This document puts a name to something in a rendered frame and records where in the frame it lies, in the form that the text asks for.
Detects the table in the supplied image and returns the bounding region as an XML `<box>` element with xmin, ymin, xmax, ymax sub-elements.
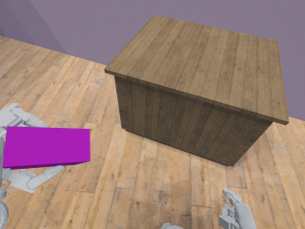
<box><xmin>104</xmin><ymin>15</ymin><xmax>290</xmax><ymax>167</ymax></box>

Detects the right robot hand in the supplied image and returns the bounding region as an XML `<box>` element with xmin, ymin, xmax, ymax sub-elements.
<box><xmin>219</xmin><ymin>188</ymin><xmax>257</xmax><ymax>229</ymax></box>

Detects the sponge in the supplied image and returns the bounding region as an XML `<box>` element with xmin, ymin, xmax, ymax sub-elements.
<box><xmin>2</xmin><ymin>126</ymin><xmax>91</xmax><ymax>170</ymax></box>

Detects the left robot hand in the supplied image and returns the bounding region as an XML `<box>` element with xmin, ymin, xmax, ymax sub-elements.
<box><xmin>0</xmin><ymin>103</ymin><xmax>65</xmax><ymax>193</ymax></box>

